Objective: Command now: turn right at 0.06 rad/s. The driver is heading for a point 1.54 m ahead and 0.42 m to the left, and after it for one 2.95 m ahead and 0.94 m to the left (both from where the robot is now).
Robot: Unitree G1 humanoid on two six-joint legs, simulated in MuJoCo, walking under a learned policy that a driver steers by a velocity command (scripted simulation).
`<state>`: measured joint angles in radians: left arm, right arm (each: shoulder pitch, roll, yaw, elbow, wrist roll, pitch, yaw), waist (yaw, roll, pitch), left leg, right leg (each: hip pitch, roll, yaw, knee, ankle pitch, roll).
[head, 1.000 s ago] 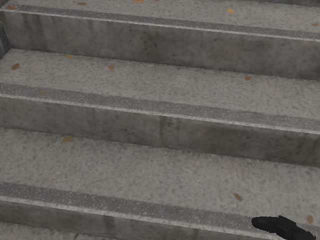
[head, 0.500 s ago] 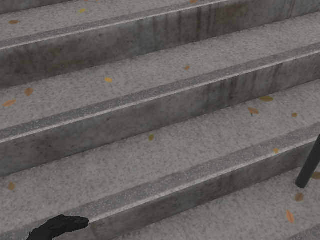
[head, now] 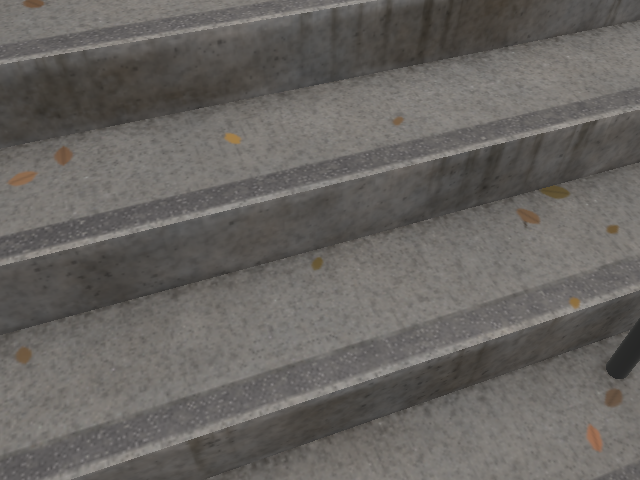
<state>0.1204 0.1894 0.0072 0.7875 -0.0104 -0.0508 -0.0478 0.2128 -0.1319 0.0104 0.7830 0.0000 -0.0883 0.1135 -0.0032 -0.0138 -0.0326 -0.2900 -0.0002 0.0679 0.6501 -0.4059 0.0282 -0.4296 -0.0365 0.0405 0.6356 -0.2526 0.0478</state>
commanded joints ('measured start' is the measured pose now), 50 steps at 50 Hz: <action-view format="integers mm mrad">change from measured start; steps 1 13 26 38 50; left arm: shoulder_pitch -82 161 260 292 289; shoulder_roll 88 65 57 45 101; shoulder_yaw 30 37 33 20 42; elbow -85 31 98 146 153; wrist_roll -3 23 23 20 21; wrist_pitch -22 26 37 48 60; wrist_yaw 12 83 94 99 90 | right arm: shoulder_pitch -34 60 164 257 329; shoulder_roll -133 -107 -113 -95 -168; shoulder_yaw -47 -34 -31 -22 -44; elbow -77 -40 52 126 149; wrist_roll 1 -20 -20 -18 -14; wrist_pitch -18 55 72 84 93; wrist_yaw -8 -172 -182 -189 -185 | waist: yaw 0 4 8 8 -25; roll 69 33 8 3 72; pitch -59 21 69 108 137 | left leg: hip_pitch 78 148 100 63 53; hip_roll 114 99 92 91 111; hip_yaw -135 -82 -81 -82 -190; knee -173 -253 -309 -321 -365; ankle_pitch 389 402 236 149 -394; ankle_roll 45 21 28 30 99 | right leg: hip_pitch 4 139 177 159 0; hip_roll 7 -43 -54 -56 19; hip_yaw -37 11 20 27 -12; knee -41 -181 -229 -256 -158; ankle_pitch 116 229 180 94 -397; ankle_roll -45 -33 -64 -79 -118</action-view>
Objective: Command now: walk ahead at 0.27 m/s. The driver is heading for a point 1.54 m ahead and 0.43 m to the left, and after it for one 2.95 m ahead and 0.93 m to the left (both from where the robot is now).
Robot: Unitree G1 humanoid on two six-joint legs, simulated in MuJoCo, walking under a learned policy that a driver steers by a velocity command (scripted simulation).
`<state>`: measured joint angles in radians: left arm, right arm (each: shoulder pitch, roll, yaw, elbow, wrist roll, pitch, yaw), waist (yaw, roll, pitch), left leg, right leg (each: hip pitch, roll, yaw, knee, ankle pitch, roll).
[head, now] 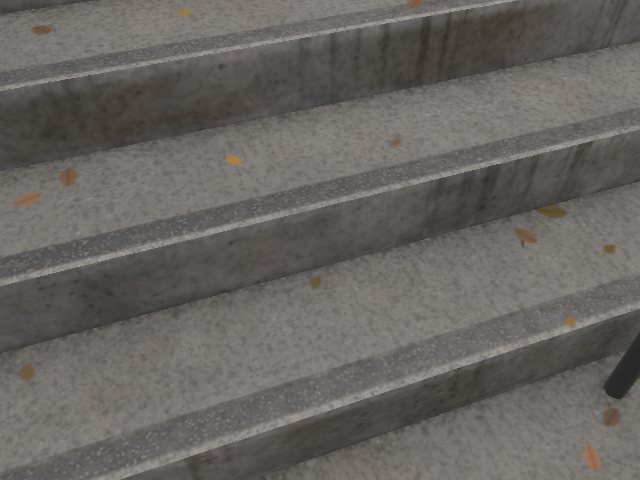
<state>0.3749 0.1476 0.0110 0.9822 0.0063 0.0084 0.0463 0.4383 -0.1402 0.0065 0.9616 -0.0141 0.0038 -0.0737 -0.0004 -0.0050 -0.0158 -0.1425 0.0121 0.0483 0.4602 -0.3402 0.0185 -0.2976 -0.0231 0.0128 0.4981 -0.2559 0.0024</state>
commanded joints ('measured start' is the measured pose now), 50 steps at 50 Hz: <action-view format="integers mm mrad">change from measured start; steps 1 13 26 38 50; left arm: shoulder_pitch -56 382 104 -321 -68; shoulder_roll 106 166 138 -142 336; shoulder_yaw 33 66 -18 -69 98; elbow -87 -56 44 -479 -386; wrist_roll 6 25 -82 74 27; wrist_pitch -1 -66 -148 -105 -90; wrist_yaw -15 -31 -23 -62 -1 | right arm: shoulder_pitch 107 -226 -464 -117 -168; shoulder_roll -175 -15 17 -47 -120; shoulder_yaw -47 -38 66 -35 -131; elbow -41 -162 -400 -3 -262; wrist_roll -2 5 48 -16 55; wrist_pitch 0 -117 -41 -121 -224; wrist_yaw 7 92 66 80 124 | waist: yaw -58 172 -124 78 191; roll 134 -382 -28 -30 -422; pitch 177 -74 9 173 -496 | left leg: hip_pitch -84 -794 -314 -315 -537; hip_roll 154 -102 -30 80 -204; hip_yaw -263 -114 241 -407 -260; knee -231 884 1085 -164 1233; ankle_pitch -563 -24 45 -141 371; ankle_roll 148 157 163 192 99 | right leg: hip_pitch -251 547 -276 -988 428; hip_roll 39 -272 -127 -21 -348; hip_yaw -41 612 -152 12 849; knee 87 -333 -549 1725 -88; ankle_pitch -334 -405 1169 42 -123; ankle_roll -67 -124 -199 -142 -314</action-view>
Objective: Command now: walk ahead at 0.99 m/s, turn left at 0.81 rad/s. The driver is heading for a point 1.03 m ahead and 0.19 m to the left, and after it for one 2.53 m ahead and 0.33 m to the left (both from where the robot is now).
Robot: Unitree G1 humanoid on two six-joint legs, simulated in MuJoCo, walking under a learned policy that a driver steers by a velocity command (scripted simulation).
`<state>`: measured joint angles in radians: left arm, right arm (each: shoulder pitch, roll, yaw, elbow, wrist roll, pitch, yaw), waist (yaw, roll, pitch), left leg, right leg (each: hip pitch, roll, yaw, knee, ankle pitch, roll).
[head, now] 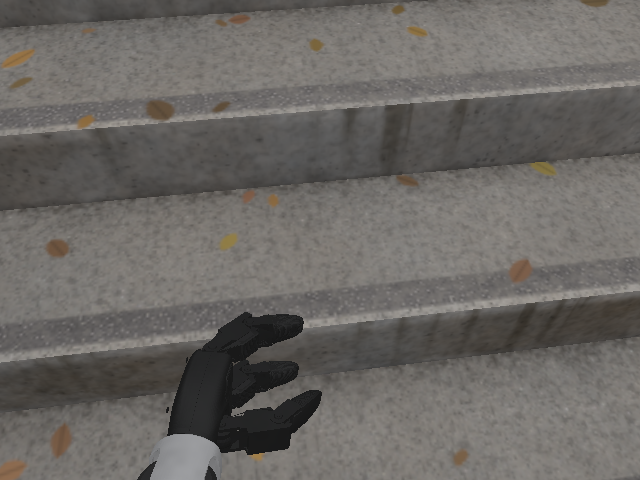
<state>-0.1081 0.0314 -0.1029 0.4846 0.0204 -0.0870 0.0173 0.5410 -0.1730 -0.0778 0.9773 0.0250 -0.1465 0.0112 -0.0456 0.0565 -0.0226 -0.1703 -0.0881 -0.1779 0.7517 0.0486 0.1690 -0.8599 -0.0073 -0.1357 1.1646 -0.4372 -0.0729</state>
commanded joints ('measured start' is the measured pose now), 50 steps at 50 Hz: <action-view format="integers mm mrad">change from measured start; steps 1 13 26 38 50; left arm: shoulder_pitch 324 396 56 513 561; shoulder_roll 333 312 21 356 449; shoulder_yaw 197 148 46 205 184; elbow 106 459 -90 216 431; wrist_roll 14 -65 40 14 -96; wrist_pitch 11 -73 -6 17 -122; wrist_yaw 15 7 3 -17 2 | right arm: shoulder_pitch -269 -587 -126 -319 -323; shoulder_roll -39 -20 -82 23 -9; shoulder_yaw -30 79 32 -4 102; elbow -325 -528 -91 -384 -512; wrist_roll -44 -39 -61 -51 -3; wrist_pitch -58 158 37 -71 77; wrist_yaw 36 -17 5 5 -21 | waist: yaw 143 -147 76 149 -187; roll -207 -2 -85 -139 -170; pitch -423 22 115 -351 -314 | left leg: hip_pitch -638 -385 -147 -915 186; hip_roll -16 2 177 -157 -42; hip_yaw -48 427 -170 -169 359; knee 1230 752 -437 1410 500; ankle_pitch -21 -331 -150 -267 -235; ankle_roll -29 -1 41 -73 -48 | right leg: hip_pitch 897 266 -508 1215 375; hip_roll -397 -115 -4 -285 -149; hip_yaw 1015 -238 141 702 113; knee -777 -1148 1301 -524 -902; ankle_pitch -191 1177 -16 1183 2007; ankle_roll -248 -25 -47 -233 -102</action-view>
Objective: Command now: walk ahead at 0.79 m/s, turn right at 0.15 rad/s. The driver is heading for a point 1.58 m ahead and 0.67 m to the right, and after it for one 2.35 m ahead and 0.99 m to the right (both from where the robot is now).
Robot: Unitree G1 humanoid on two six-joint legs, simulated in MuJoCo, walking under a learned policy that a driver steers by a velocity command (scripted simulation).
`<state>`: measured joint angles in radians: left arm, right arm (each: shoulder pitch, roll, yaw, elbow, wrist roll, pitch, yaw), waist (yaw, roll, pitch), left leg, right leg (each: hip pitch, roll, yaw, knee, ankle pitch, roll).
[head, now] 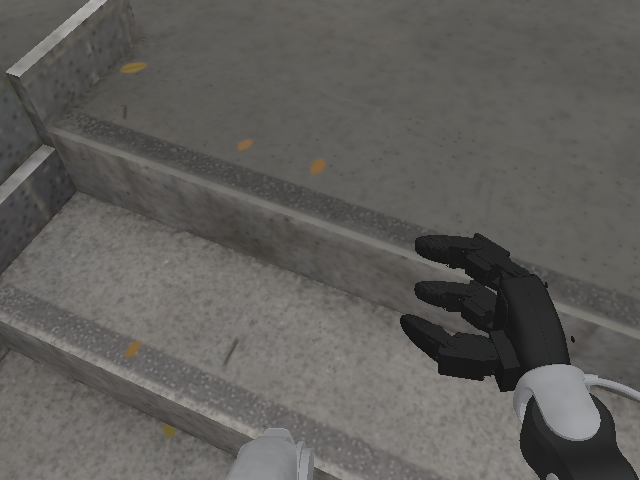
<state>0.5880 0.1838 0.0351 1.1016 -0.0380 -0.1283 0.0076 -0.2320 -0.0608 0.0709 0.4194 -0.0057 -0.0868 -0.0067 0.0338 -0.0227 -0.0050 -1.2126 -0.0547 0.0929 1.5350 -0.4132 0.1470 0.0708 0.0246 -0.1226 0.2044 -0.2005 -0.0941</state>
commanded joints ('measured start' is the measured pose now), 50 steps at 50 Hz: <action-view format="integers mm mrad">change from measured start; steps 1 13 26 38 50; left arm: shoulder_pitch -242 -209 -127 -339 -204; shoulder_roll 430 -72 247 142 111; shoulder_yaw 103 -81 15 -11 -7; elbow -235 -392 -427 -381 -446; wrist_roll -49 28 62 84 12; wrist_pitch -107 91 122 16 46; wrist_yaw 1 -118 -10 -37 -48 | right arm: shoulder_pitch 609 341 552 217 342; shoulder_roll -181 -126 -302 -302 -291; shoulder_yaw -83 -74 -166 -109 -120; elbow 78 479 306 163 165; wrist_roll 22 -138 -135 -31 -25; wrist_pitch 37 -6 -37 36 30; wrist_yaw -18 7 64 -10 40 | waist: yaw -390 129 47 -5 53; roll -143 81 -185 13 80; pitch -442 -121 -476 -192 -222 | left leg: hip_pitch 1299 764 812 303 1053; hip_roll -50 168 206 71 209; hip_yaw -16 139 146 -173 -192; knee -535 -1243 -511 131 -1060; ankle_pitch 262 449 654 38 692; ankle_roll -35 10 -102 -238 -55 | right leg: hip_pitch -393 -1209 -251 -575 -420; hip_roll -218 -4 -38 -37 -19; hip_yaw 141 137 705 547 611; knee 310 2046 513 246 419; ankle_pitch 1882 -159 359 151 70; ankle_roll -41 -84 -378 -126 -47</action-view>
